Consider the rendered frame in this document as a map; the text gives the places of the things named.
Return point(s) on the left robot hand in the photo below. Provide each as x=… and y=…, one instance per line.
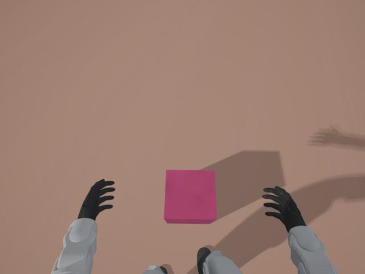
x=90, y=207

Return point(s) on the robot left forearm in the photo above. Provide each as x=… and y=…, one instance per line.
x=79, y=247

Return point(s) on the carton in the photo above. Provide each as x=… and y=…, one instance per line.
x=190, y=197

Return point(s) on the robot right thigh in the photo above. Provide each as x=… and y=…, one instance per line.
x=220, y=265

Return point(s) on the robot right forearm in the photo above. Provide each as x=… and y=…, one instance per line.
x=308, y=253

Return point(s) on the robot right shin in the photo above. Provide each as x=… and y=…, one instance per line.
x=215, y=253

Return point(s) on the right robot hand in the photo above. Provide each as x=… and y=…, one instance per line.
x=289, y=214

